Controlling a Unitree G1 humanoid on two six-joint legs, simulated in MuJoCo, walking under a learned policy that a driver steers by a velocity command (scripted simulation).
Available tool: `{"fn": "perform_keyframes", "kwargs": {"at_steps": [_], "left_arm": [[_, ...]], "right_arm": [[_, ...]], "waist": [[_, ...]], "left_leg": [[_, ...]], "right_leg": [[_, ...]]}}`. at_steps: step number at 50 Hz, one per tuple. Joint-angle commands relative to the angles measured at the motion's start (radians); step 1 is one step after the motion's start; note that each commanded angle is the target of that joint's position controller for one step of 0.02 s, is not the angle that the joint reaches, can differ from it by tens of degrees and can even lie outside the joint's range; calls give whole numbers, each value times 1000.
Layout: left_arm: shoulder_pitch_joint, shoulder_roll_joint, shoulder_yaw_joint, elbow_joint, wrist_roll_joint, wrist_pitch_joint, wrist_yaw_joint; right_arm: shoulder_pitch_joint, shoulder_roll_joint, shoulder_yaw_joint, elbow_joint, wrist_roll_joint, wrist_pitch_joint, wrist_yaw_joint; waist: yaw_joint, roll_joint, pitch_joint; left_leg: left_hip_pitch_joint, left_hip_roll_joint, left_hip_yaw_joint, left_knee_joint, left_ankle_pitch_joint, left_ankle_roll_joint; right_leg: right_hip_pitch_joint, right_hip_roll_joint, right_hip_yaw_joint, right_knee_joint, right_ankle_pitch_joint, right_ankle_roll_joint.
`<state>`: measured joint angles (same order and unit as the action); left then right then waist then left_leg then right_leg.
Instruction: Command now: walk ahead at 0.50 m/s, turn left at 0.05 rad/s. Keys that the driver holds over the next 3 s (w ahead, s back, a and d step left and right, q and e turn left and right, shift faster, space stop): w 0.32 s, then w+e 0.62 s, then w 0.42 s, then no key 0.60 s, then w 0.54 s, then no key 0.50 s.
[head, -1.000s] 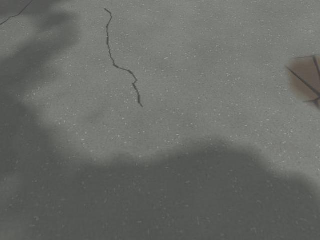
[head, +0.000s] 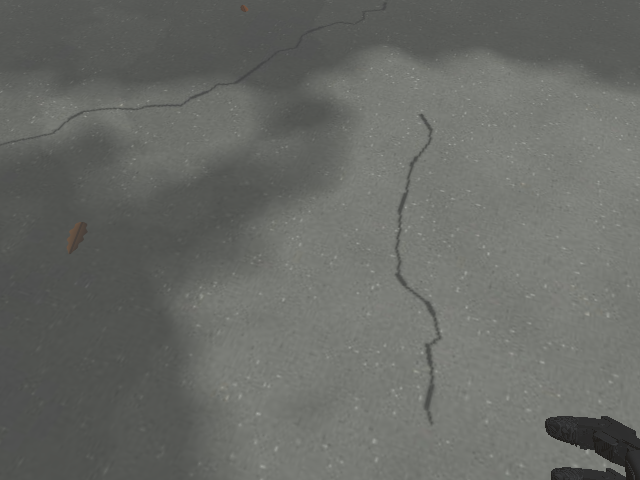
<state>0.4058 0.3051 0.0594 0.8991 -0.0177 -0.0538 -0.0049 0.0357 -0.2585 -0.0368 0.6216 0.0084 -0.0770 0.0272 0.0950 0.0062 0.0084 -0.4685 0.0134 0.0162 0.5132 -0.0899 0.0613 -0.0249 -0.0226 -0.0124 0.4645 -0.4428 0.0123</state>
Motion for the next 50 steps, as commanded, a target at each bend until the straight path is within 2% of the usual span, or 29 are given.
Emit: {"fn": "perform_keyframes", "kwargs": {"at_steps": [1, 2, 3, 4, 5, 6, 9, 12, 16, 20, 22, 23, 24, 25, 26, 27, 28, 29, 30, 31, 32, 34, 36, 41, 44, 46, 48, 49, 50], "left_arm": [[55, 9, -21, -106, 11, -39, 1], [-17, 119, 5, -99, -10, -50, -4], [-100, 142, 12, -123, -20, -57, -9], [-135, 125, 10, -123, -11, -55, -5], [-146, 116, 13, -125, 5, -50, -3], [-128, 101, 13, -121, 6, -41, -5], [-137, 60, 5, -123, 12, -17, -1], [-238, 43, -2, -153, 19, -16, -3], [-376, 24, -14, -187, 11, -29, -20], [-454, 37, -16, -223, -3, -31, -42], [-463, 48, -13, -239, -4, -30, -53], [-442, 59, -8, -240, -2, -29, -56], [-388, 79, 3, -231, 2, -28, -56], [-267, 109, 24, -199, 5, -27, -53], [-114, 169, 53, -162, 4, -23, -43], [-4, 282, 81, -156, 8, -18, -35], [13, 230, 66, -150, -10, -16, -37], [-26, 180, 49, -160, -6, -17, -34], [-82, 156, 44, -175, 1, -17, -30], [-134, 134, 37, -186, 6, -16, -27], [-171, 105, 27, -199, 14, -17, -25], [-194, 103, 28, -215, 17, -16, -19], [-177, 125, 36, -214, 12, -20, -8], [-99, 148, 47, -191, -3, -9, 16], [-44, 150, 49, -174, -11, 2, 22], [-28, 143, 49, -171, -11, 10, 25], [-40, 143, 51, -174, -4, 16, 27], [-47, 123, 46, -175, -1, 18, 27], [-44, 80, 30, -180, 5, 15, 22]], "right_arm": [[414, -299, -94, 42, -14, 6, -11], [387, -207, -72, 36, 0, 6, -7], [327, -173, -58, 31, 3, 3, -7], [269, -155, -50, 26, -5, 1, -4], [228, -134, -45, 25, -12, -1, 0], [206, -122, -41, 26, -18, -5, 0], [209, -135, -48, 52, -9, -23, -2], [244, -156, -55, 83, -7, -22, -14], [309, -183, -60, 124, 2, -13, -24], [358, -195, -66, 171, 3, -1, -28], [358, -200, -71, 187, 4, 9, -34], [347, -206, -73, 187, 4, 14, -37], [331, -215, -75, 184, 2, 19, -42], [313, -213, -73, 178, 0, 29, -48], [322, -195, -63, 159, -11, 31, -59], [418, -102, -27, 115, -30, 10, -49], [392, -96, -19, 124, -26, -21, -38], [307, -168, -37, 99, 11, -45, -23], [234, -170, -34, 78, 22, -59, -21], [202, -166, -37, 72, 3, -63, -27], [202, -172, -45, 72, -15, -57, -34], [224, -149, -45, 67, -24, -36, -36], [202, -128, -42, 55, -26, -21, -40], [10, -84, -25, 5, -19, -28, -32], [-68, -99, -27, -18, -4, -39, -18], [-77, -121, -35, -25, -1, -47, -10], [-30, -142, -45, -14, 2, -56, -6], [42, -151, -52, 9, -3, -61, -8], [143, -181, -65, 28, -18, -66, -14]], "waist": [[-167, 338, -371], [-197, 197, -274], [-186, 146, -155], [-157, 70, -97], [-129, 62, -53], [-99, 83, -47], [-74, 75, -27], [-96, 46, 5], [-148, 44, 36], [-172, 48, 58], [-163, 55, 55], [-146, 65, 37], [-114, 80, -5], [-50, 73, -80], [7, 33, -179], [-15, -183, -318], [-4, -224, -392], [12, -168, -274], [-3, -94, -171], [-37, -33, -95], [-72, -36, -64], [-109, -71, -53], [-112, -71, -37], [-44, -79, -2], [-17, -85, 2], [-24, -93, -2], [-55, -123, -13], [-92, -128, -39], [-138, -107, -123]], "left_leg": [[852, 391, -705, -157, -157, 264], [785, 357, -687, -203, -294, 233], [665, 319, -546, -219, -254, 198], [544, 276, -451, -241, -152, 184], [449, 243, -384, -270, -62, 179], [387, 224, -340, -298, -5, 176], [315, 208, -248, -355, 101, 193], [319, 192, -176, -378, 142, 181], [330, 169, -104, -384, 112, 147], [470, 228, -71, -351, 117, 127], [542, 254, -50, -305, 203, 107], [563, 254, -30, -261, 321, 92], [574, 244, -6, -183, 501, 74], [550, 209, 42, -25, 650, 46], [405, 168, 84, 203, 572, 6], [-22, 24, 98, 601, 133, -72], [-223, -76, -62, 773, -461, -85], [-326, -12, -129, 829, -423, -64], [-329, 31, -112, 784, -341, -49], [-292, 63, -100, 695, -282, -50], [-220, 89, -102, 624, -242, -56], [-149, 94, -97, 558, -217, -78], [-144, 84, -81, 473, -157, -105], [-71, 25, -74, 125, 150, -128], [-31, -5, -88, 30, 177, -124], [-15, -13, -107, -24, 122, -109], [42, -11, -99, -48, 46, -80], [140, -12, -76, -88, 53, -54], [320, 40, -106, -81, 50, -9]], "right_leg": [[-639, 64, 46, 709, -136, -30], [-753, 1, 113, 803, -122, -36], [-787, -40, 93, 793, -22, -46], [-746, -77, 76, 753, 60, -41], [-708, -99, 76, 697, 112, -32], [-651, -116, 82, 671, 146, -26], [-631, -120, 70, 586, 214, 1], [-667, -118, 67, 411, 372, 15], [-604, -76, 33, 185, 542, 8], [-636, -58, 33, 102, 508, -32], [-637, -43, 29, 85, 418, -64], [-596, -23, 12, 78, 373, -81], [-504, 11, -20, 74, 342, -100], [-334, 54, -54, 49, 359, -125], [-74, 17, 28, 65, 404, -163], [334, -230, 500, 42, 302, -340], [443, -313, 822, -132, 178, -406], [367, -288, 711, -155, 124, -355], [226, -247, 583, -163, 176, -321], [79, -211, 492, -182, 266, -301], [-28, -179, 432, -206, 353, -287], [-133, -151, 393, -243, 433, -299], [-194, -132, 341, -263, 480, -304], [-252, -64, 272, -248, 409, -236], [-209, -85, 330, -205, 355, -226], [-141, -105, 392, -146, 337, -215], [-99, -124, 430, -84, 373, -198], [-100, -104, 417, -30, 422, -181], [-135, -55, 370, 110, 467, -151]]}}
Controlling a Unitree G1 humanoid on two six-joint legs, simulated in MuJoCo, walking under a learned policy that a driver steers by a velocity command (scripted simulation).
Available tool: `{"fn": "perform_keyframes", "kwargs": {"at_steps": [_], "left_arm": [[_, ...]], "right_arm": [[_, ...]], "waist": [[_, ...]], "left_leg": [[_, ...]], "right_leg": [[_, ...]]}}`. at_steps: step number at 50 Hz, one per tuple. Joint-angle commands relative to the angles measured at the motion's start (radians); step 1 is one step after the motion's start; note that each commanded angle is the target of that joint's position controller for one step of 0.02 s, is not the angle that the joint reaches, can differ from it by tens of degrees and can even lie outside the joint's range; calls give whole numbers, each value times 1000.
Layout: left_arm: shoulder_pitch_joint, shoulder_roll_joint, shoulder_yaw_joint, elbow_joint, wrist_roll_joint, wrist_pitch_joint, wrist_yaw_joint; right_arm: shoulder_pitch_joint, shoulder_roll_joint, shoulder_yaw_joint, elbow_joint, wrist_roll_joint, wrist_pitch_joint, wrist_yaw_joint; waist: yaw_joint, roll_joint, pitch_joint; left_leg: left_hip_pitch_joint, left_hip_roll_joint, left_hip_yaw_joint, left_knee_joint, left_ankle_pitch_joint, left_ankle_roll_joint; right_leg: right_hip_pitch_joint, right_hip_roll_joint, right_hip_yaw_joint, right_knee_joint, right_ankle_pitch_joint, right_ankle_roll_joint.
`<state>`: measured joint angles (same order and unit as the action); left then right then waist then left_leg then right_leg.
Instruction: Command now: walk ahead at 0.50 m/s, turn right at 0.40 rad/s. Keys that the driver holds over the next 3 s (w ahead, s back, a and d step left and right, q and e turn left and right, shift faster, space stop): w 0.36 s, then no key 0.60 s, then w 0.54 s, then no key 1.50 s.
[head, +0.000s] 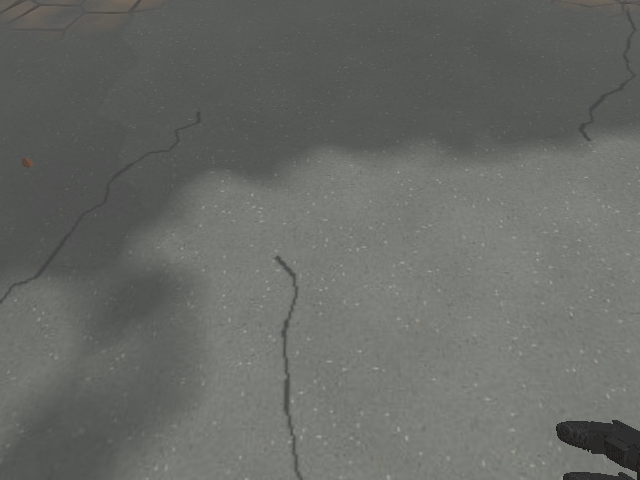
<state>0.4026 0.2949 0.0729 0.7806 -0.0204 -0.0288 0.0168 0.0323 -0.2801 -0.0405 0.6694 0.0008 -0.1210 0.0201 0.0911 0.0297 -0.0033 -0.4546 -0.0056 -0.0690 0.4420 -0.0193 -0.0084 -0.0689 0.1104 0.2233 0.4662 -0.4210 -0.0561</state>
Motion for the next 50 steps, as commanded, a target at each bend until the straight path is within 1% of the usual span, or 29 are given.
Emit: {"fn": "perform_keyframes", "kwargs": {"at_steps": [1, 2, 3, 4, 5, 7, 9, 13, 18, 20, 22, 23, 24, 25, 26, 27, 28, 29, 30, 32, 35, 39, 41, 42, 43, 44, 46, 48, 50], "left_arm": [[-20, 39, -4, -78, 28, -13, 0], [129, 4, -15, -89, -9, -26, -2], [95, 106, 0, -64, -17, -30, 0], [-28, 146, 12, -80, -12, -30, -2], [-94, 131, 9, -95, -2, -31, -1], [-134, 103, 10, -114, 10, -37, -10], [-125, 66, 2, -114, 8, -35, -17], [-241, 23, -20, -151, 17, -39, -25], [-380, 32, -24, -185, 4, -50, -41], [-410, 43, -19, -201, 9, -54, -49], [-359, 67, -7, -190, 19, -60, -53], [-268, 91, 7, -159, 29, -61, -49], [-170, 138, 23, -134, 39, -61, -41], [-62, 219, 35, -129, 64, -53, -30], [-42, 206, 29, -118, 49, -35, -33], [-55, 154, 18, -115, 30, -21, -37], [-135, 128, 7, -118, 20, -20, -38], [-204, 91, -6, -118, 23, -21, -40], [-260, 68, -14, -118, 30, -24, -43], [-322, 65, -13, -106, 52, -31, -46], [-343, 70, -11, -77, 51, -34, -38], [-320, 79, -13, -30, 42, -15, -27], [-318, 52, -26, -10, 34, -8, -27], [-282, 30, -35, 10, 37, -9, -28], [-233, 32, -35, 22, 48, -11, -29], [-200, 32, -32, 29, 43, -7, -24], [-252, 51, -28, 34, 38, 6, -12], [-238, 48, -28, 53, 39, 16, -4], [-223, 55, -23, 72, 30, 20, -2]], "right_arm": [[299, -213, -73, -4, -20, -20, -13], [369, -279, -95, 52, -18, -4, -2], [346, -178, -73, 35, 9, -2, 4], [303, -127, -58, 32, 10, 3, 1], [258, -119, -51, 25, -3, 8, 1], [219, -91, -38, 36, -15, 11, -1], [224, -87, -37, 52, -5, 8, 0], [248, -149, -52, 80, 8, 15, -9], [324, -175, -54, 126, 23, 31, -10], [338, -178, -53, 145, 23, 45, -14], [326, -189, -55, 154, 22, 59, -21], [313, -184, -51, 150, 23, 62, -25], [317, -158, -40, 143, 13, 58, -28], [376, -83, -11, 116, -23, 47, -25], [508, -45, 7, 154, -11, 43, -20], [456, -149, -21, 169, 12, 50, -18], [364, -158, -26, 144, 24, 59, -22], [319, -141, -24, 142, 14, 73, -31], [314, -126, -26, 142, 3, 92, -40], [352, -86, -21, 159, -2, 119, -51], [322, -61, -13, 160, -11, 128, -59], [243, -81, -19, 153, -10, 139, -58], [226, -77, -18, 154, -24, 137, -55], [213, -95, -19, 144, -32, 134, -57], [197, -149, -28, 133, -26, 132, -62], [171, -177, -40, 153, -12, 132, -61], [153, -87, -20, 161, -19, 121, -51], [142, -79, -16, 173, -16, 107, -47], [180, -92, -21, 200, -4, 104, -50]], "waist": [[-184, -4, -252], [-117, 350, -316], [-148, 204, -223], [-172, 101, -100], [-157, 29, -45], [-117, 47, 5], [-102, 79, -5], [-125, 49, 18], [-171, 49, 38], [-165, 55, 49], [-120, 64, 5], [-71, 56, -52], [-27, 24, -127], [-24, -159, -287], [-45, -315, -435], [-20, -195, -382], [-38, -155, -236], [-63, -98, -162], [-99, -99, -122], [-148, -146, -108], [-148, -155, -117], [-121, -135, -84], [-134, -109, -40], [-128, -78, -19], [-87, -1, -6], [-54, 107, 8], [-84, 80, 18], [-82, 71, 5], [-91, 41, -22]], "left_leg": [[560, 228, -205, 12, -45, 126], [797, 403, -668, -96, -280, 288], [750, 391, -707, -143, -485, 268], [637, 346, -546, -151, -454, 229], [531, 304, -439, -168, -331, 213], [405, 246, -310, -208, -146, 212], [365, 225, -242, -239, -54, 224], [330, 216, -134, -292, 33, 235], [335, 208, -55, -281, 44, 201], [384, 222, -52, -226, 165, 177], [422, 214, -34, -120, 321, 137], [405, 179, -9, -20, 426, 111], [335, 124, 27, 130, 369, 67], [68, 39, 68, 451, -52, 2], [-89, -36, 8, 696, -675, -34], [-124, 4, -45, 774, -662, -36], [-182, 40, -10, 770, -606, -36], [-165, 72, 4, 719, -543, -45], [-93, 101, -3, 650, -488, -52], [74, 99, 17, 557, -402, -66], [171, 92, 28, 364, -314, -65], [245, 80, 33, 194, -195, -41], [320, 70, 41, 52, -116, -15], [348, 109, -4, -11, -46, 2], [358, 159, -43, -15, 22, 24], [263, 137, -29, -12, -165, 46], [175, 106, -17, -52, -250, 22], [204, 93, -3, -35, -140, 3], [220, 70, 20, -11, -286, 18]], "right_leg": [[-223, -115, 41, 389, 250, -45], [-569, 1, -62, 676, -160, 15], [-685, -70, -20, 782, -144, 24], [-713, -99, -35, 797, -50, 27], [-688, -130, -71, 774, 15, 31], [-632, -182, -95, 677, 85, 34], [-593, -197, -131, 600, 95, 44], [-581, -211, -173, 362, 251, 65], [-476, -169, -208, 139, 436, 62], [-459, -150, -207, 84, 418, 41], [-355, -123, -217, 23, 420, 11], [-212, -98, -238, -12, 477, -11], [-32, -149, -205, -18, 671, -43], [318, -399, 51, 74, 1027, -154], [444, -558, 290, 38, 1078, -293], [339, -497, 253, -11, 923, -263], [217, -450, 149, -43, 853, -225], [90, -403, 80, -78, 817, -199], [-35, -375, 28, -114, 778, -181], [-205, -329, -54, -172, 761, -178], [-253, -306, -111, -187, 699, -179], [-271, -306, -77, -215, 310, -157], [-312, -263, -77, -202, 94, -101], [-325, -233, -83, -183, 29, -55], [-339, -176, -116, -141, -11, -15], [-290, -124, -181, -128, 37, 12], [-191, -123, -201, -76, 133, 23], [-170, -130, -198, -64, 218, 14], [-169, -112, -217, -43, 81, -2]]}}
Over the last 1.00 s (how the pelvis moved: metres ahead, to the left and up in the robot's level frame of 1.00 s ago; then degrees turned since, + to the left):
0.55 -0.05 0.00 -19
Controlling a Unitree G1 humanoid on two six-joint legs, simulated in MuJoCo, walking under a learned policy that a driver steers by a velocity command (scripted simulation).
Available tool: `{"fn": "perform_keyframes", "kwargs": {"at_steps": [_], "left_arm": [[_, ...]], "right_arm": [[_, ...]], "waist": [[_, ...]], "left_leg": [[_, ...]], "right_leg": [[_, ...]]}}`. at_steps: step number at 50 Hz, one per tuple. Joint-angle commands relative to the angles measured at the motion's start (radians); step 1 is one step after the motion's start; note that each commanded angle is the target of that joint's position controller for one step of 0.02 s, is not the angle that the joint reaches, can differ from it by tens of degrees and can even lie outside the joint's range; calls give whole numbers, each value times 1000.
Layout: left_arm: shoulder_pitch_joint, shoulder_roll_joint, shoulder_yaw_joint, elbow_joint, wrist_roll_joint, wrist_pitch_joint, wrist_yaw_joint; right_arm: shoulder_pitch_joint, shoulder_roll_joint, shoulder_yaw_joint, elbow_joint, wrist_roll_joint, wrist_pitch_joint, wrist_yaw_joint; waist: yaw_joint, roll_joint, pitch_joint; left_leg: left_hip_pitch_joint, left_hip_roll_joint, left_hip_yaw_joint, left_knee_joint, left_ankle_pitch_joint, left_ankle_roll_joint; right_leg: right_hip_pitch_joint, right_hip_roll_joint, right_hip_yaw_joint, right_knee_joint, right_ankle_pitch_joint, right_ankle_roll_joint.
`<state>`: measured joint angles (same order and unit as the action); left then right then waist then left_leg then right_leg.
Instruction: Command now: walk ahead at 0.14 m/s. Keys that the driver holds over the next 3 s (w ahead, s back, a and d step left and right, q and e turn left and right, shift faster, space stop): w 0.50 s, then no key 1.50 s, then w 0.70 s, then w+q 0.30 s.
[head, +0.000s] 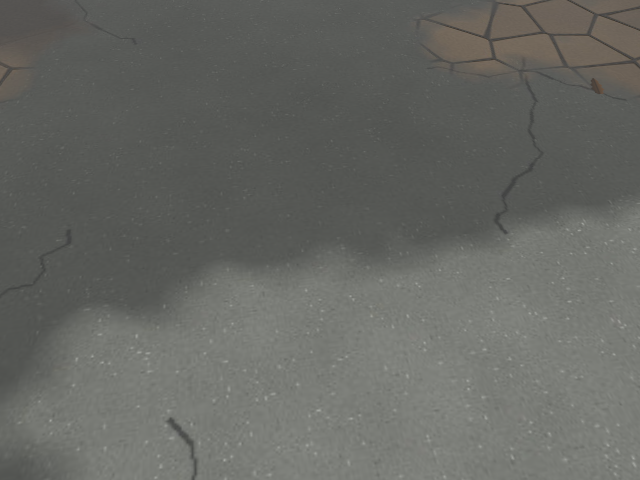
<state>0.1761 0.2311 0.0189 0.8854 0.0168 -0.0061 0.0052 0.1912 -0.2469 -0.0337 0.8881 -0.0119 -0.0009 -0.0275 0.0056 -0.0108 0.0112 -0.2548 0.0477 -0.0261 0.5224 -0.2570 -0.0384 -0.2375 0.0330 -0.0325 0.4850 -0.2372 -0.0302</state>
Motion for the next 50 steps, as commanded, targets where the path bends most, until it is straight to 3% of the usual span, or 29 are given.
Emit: {"fn": "perform_keyframes", "kwargs": {"at_steps": [1, 4, 7, 8, 9, 11, 12, 13, 14, 15, 16, 17, 18, 19, 21, 25, 28, 31, 33, 34, 35, 36, 37, 38, 39, 41, 43, 47, 50], "left_arm": [[3, 127, 36, -29, -16, -2, 10], [24, 126, 42, -19, -31, -21, 7], [107, 160, 57, 11, -39, -55, -1], [142, 188, 66, 24, -42, -61, -4], [160, 201, 70, 29, -44, -65, -4], [153, 200, 72, 28, -44, -67, -5], [114, 204, 73, 17, -48, -63, -7], [32, 207, 73, -8, -54, -55, -7], [-47, 181, 65, -42, -50, -56, -7], [-95, 123, 49, -91, -34, -76, -5], [-75, 133, 51, -78, -24, -92, -4], [-48, 147, 57, -65, -46, -99, -15], [-39, 128, 52, -54, -63, -97, -23], [-62, 120, 50, -59, -61, -95, -26], [-94, 99, 50, -68, -45, -87, -34], [-227, 41, 25, -116, -35, -80, -44], [-281, 68, 28, -141, -33, -80, -46], [-173, 138, 55, -110, -26, -82, -45], [42, 185, 83, -29, -14, -77, -34], [140, 244, 92, -8, 8, -72, -22], [140, 263, 80, -2, 18, -67, -27], [113, 204, 70, -8, -7, -60, -35], [-3, 175, 60, -27, -26, -60, -34], [-81, 137, 47, -35, -24, -60, -31], [-125, 107, 36, -35, -15, -62, -30], [-159, 97, 31, -15, 11, -63, -29], [-171, 103, 31, 0, 20, -65, -23], [-159, 145, 38, 17, 2, -43, 0], [-146, 102, 21, 39, -12, -26, 5]], "right_arm": [[26, -133, -31, -14, 15, -16, -4], [22, -117, -27, -17, 25, -36, -5], [-11, -92, -22, -34, 30, -82, 9], [-28, -81, -20, -46, 29, -97, 18], [-51, -85, -20, -56, 30, -109, 25], [-63, -80, -19, -58, 34, -123, 42], [-22, -77, -19, -37, 38, -124, 49], [85, -90, -28, 13, 41, -120, 51], [218, -155, -54, 62, 33, -112, 45], [362, -294, -98, 105, 34, -104, 43], [368, -207, -69, 97, 28, -99, 43], [321, -131, -44, 85, 15, -97, 40], [274, -112, -39, 65, 10, -96, 39], [239, -117, -36, 59, 21, -93, 40], [220, -95, -24, 57, 16, -83, 38], [191, -151, -32, 50, 12, -77, 15], [230, -169, -39, 79, 18, -78, 3], [183, -177, -47, 81, 22, -74, -2], [151, -166, -44, 70, 21, -61, -1], [187, -133, -33, 51, -3, -59, -1], [407, 12, 9, 92, 1, -60, 12], [394, -77, -14, 124, 26, -62, 18], [271, -124, -29, 87, 47, -61, 17], [198, -122, -30, 71, 41, -54, 5], [169, -121, -37, 68, 26, -39, -9], [198, -86, -37, 70, 14, -14, -21], [194, -54, -30, 66, 10, -3, -30], [136, -71, -29, 62, 4, 15, -26], [116, -71, -30, 69, -20, 21, -17]], "waist": [[-6, 67, -15], [1, 29, 79], [30, -71, 77], [35, -130, 60], [38, -147, 56], [23, -147, 41], [-8, -139, 26], [-70, -120, 0], [-131, -29, -25], [-167, 262, -68], [-158, 257, -72], [-117, 147, -24], [-91, 110, -7], [-80, 84, 48], [-61, 107, 67], [-65, 104, 105], [-63, 130, 109], [20, 154, 12], [128, 117, -114], [132, -27, -228], [25, -280, -428], [56, -166, -449], [41, -113, -255], [18, -33, -159], [-2, -14, -103], [-48, -69, -84], [-65, -95, -82], [-55, -88, -108], [-69, -57, -36]], "left_leg": [[-4, 8, -21, -81, -167, 66], [-92, 12, -39, -58, -313, 105], [-213, -18, 12, 86, -188, 104], [-270, -32, 45, 165, -118, 97], [-315, -28, 44, 193, -97, 101], [-321, -25, 42, 166, -189, 118], [-226, -29, 53, 75, -159, 128], [-4, -40, 60, -51, -42, 141], [242, 16, -67, -134, 23, 171], [486, 212, -400, -217, 160, 264], [571, 319, -546, -238, 359, 319], [558, 316, -448, -203, 418, 306], [532, 276, -349, -211, 413, 279], [493, 257, -280, -242, 422, 258], [394, 207, -184, -296, 453, 220], [190, 132, -47, -390, 409, 209], [169, 142, -20, -381, 553, 193], [249, 157, -7, -248, 760, 143], [215, 94, 23, 22, 803, 87], [32, 27, 41, 295, 448, 50], [-184, -123, -17, 682, -426, 2], [-191, -108, -139, 791, -434, 3], [-272, -58, -87, 794, -382, 8], [-268, -13, -53, 742, -304, 6], [-225, 17, -49, 687, -250, 1], [-80, 42, -45, 562, -196, 2], [-17, 39, -24, 392, -208, -2], [96, 22, 4, 158, -1, 9], [181, 13, 15, 8, 59, 42]], "right_leg": [[-25, -32, 41, -53, -217, -40], [-79, -70, 105, -73, -385, -86], [53, -177, 278, -129, -356, -159], [129, -253, 390, -166, -293, -200], [179, -307, 459, -173, -189, -230], [231, -338, 450, -142, 69, -235], [191, -324, 396, -123, 139, -210], [67, -270, 297, -84, 185, -161], [-121, -172, 163, 85, 281, -89], [-382, 1, -24, 445, 161, 8], [-563, 12, 51, 618, -278, 24], [-628, -42, 108, 710, -286, 1], [-645, -78, 96, 715, -223, -15], [-680, -109, 74, 664, -157, -20], [-598, -133, 38, 553, -44, -8], [-400, -79, -33, 224, 168, 30], [-266, -37, -38, 75, 290, 17], [-110, -9, -1, 37, 319, -35], [160, -7, -4, 0, 422, -76], [412, -183, 169, 68, 765, -125], [651, -454, 522, 44, 945, -341], [538, -420, 583, -58, 701, -345], [373, -372, 447, -109, 537, -299], [224, -326, 371, -155, 435, -253], [92, -294, 308, -190, 402, -230], [-76, -245, 230, -242, 334, -205], [-140, -224, 175, -255, 339, -212], [-170, -221, 186, -295, -38, -189], [-251, -171, 176, -290, -328, -97]]}}
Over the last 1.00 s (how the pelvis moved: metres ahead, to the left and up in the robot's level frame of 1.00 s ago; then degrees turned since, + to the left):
0.36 -0.04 0.01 -4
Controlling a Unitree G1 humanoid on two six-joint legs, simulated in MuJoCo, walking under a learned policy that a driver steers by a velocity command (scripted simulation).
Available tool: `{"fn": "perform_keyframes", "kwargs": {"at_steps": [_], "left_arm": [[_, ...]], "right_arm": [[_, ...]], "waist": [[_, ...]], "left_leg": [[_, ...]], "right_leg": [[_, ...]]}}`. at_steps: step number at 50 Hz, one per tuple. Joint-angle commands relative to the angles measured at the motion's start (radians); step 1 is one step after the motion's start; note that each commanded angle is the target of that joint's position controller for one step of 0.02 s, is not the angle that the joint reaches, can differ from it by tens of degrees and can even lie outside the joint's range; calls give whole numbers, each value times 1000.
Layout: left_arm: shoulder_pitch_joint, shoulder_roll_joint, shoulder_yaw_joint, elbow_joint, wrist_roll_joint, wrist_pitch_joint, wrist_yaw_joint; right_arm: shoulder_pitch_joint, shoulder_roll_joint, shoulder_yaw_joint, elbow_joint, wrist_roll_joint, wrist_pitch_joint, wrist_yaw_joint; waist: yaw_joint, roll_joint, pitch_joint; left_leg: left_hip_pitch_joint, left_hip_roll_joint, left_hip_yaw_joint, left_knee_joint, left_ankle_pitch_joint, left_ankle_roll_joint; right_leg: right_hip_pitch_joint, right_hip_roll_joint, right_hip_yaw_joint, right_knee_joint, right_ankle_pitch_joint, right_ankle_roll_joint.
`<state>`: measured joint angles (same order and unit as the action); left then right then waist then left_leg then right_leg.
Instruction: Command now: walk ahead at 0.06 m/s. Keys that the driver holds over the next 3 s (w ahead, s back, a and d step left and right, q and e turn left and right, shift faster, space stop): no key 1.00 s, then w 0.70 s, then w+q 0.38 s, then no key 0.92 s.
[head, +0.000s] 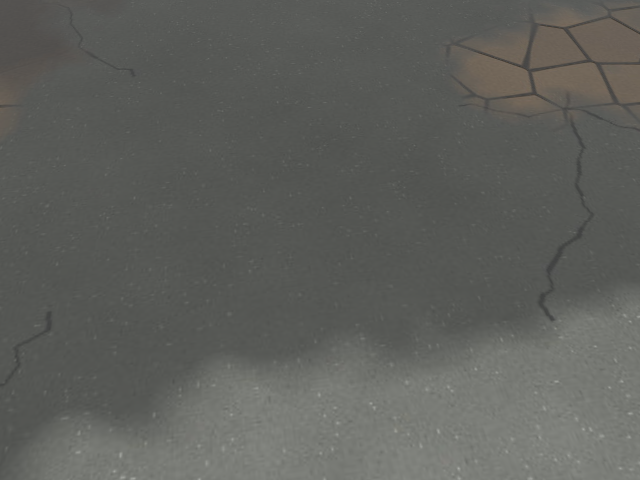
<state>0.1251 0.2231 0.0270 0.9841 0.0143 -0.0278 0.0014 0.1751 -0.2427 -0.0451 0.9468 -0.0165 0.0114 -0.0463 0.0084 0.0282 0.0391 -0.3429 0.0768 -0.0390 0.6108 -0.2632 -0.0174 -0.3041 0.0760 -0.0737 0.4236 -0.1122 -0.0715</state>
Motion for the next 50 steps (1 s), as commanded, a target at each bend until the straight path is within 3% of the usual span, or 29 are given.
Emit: {"fn": "perform_keyframes", "kwargs": {"at_steps": [1, 2, 3, 4, 5, 7, 10, 18, 30, 50], "left_arm": [[-62, 97, 7, -46, -8, -2, 9], [-14, 112, 16, -43, -9, 5, 14], [-21, 112, 14, -40, -1, 9, 20], [-15, 108, 14, -37, 1, 12, 23], [1, 101, 12, -26, 1, 14, 26], [23, 107, 13, -5, 1, 15, 26], [10, 102, 12, 10, -5, 10, 20], [10, 108, 14, 52, -15, 22, 24], [3, 117, 18, 90, -17, 33, 33], [34, 92, 18, 125, -15, 33, 37]], "right_arm": [[112, -94, -17, -4, -17, 6, 0], [74, -169, -33, -2, -6, 2, -4], [49, -138, -29, 3, -1, -8, -2], [34, -99, -18, 8, -5, -20, 0], [17, -90, -16, 13, -6, -30, 4], [15, -75, -12, 19, 1, -45, 8], [46, -90, -14, 41, 11, -51, 8], [56, -86, -10, 72, 14, -38, 9], [48, -72, -7, 104, 13, -23, 7], [92, -52, 2, 145, 11, -21, -3]], "waist": [[-58, -56, -19], [5, 51, 28], [6, 94, 40], [14, 110, 29], [23, 117, 18], [21, 76, -11], [0, 19, -48], [-9, -28, -76], [-6, -20, -48], [-6, -27, -7]], "left_leg": [[238, 30, -25, -184, 55, 44], [98, 38, -48, -218, -119, 70], [-10, 21, -47, -263, -235, 68], [-45, 19, -46, -291, -243, 53], [-47, 14, -43, -296, -192, 36], [8, 7, -33, -274, -73, 25], [96, -3, -16, -222, 101, 32], [150, -17, 6, -196, 263, 41], [160, -30, 23, -213, 243, 38], [128, -41, 37, -236, 99, 29]], "right_leg": [[-178, -183, 201, -193, -474, -12], [-120, -117, 131, -158, -414, 22], [-10, -97, 103, -107, -319, 37], [59, -97, 96, -70, -245, 37], [96, -97, 90, -48, -193, 30], [102, -103, 88, -34, -128, 17], [97, -108, 89, -26, -28, 13], [152, -113, 88, 7, 141, 17], [164, -118, 93, 3, 143, 21], [132, -114, 96, -29, 14, 25]]}}
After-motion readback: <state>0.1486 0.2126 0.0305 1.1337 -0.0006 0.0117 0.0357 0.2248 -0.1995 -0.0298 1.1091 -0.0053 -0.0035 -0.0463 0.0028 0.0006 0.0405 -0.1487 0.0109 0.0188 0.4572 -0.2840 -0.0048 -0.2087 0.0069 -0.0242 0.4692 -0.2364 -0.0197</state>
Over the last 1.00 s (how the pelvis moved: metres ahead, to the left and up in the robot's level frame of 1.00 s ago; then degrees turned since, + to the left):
0.33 0.01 0.00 1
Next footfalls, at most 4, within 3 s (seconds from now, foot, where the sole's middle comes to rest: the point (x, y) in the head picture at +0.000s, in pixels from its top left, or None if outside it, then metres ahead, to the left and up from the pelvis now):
0.02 left None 0.08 0.14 -0.77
1.72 right None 0.49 -0.09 -0.77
2.24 left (252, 359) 0.77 0.19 -0.77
2.64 right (354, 347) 0.81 -0.05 -0.77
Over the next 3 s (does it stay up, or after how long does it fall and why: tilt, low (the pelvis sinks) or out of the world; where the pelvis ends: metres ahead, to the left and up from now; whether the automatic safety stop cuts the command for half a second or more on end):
stays up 0.75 0.07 0.00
